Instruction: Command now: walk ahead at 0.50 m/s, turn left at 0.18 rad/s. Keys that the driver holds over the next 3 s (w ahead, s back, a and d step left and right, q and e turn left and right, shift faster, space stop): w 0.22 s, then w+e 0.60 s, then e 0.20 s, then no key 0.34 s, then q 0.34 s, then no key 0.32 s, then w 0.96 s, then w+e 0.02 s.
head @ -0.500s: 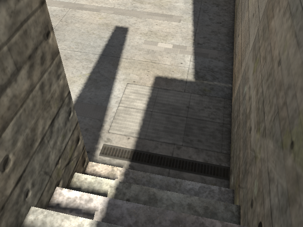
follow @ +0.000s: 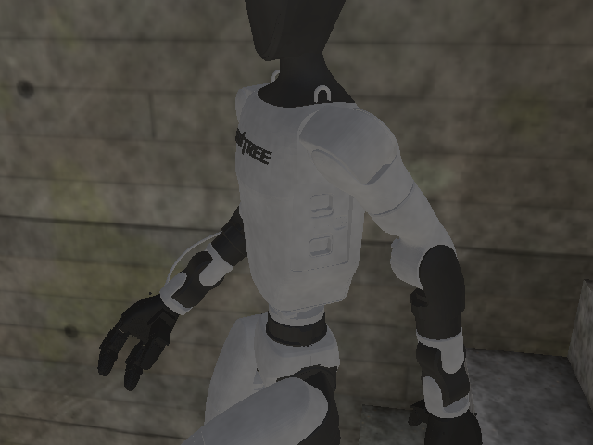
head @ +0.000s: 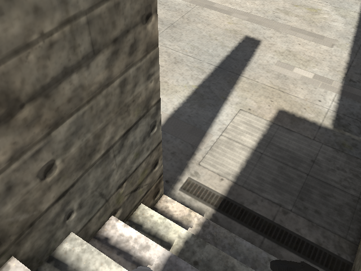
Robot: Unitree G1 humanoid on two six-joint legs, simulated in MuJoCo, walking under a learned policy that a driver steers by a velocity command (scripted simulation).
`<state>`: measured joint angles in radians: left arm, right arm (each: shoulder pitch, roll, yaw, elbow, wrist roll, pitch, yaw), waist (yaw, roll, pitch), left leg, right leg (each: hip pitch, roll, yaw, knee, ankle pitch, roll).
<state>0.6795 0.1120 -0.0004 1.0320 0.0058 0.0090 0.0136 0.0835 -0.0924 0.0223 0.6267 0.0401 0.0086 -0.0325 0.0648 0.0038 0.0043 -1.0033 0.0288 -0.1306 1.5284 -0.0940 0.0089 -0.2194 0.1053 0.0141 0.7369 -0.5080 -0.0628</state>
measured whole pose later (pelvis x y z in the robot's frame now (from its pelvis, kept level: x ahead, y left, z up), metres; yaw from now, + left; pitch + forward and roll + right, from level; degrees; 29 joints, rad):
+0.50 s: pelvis +0.20 +0.00 -0.10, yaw -5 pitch +3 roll +1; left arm 0.25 0.30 0.08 0.72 -0.05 0.05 -0.01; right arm 0.42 -0.23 -0.03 0.90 0.00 -0.03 -0.06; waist -0.02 -0.04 0.03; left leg -0.55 0.10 0.01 1.36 -0.84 -0.08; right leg -0.58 0.01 0.06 0.84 0.22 0.00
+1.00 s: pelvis +0.47 -0.03 -0.38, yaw -24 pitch -1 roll -2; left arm 0.40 0.19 0.05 0.91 -0.05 0.02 0.06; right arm 0.29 -0.18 -0.03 0.77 0.00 -0.08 0.04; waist -0.04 0.02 -0.08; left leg -0.33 0.00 -0.06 0.60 -0.19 0.02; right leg -0.57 0.26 0.21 1.97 -0.82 -0.01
